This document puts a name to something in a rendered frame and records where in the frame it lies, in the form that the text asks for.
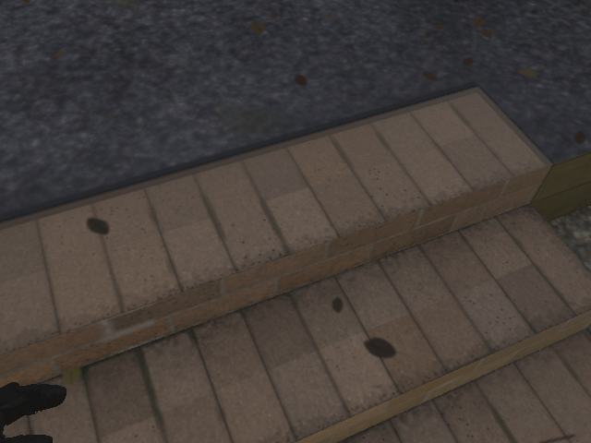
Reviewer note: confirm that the robot left hand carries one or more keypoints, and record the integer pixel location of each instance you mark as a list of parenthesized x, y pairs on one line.
[(17, 401)]

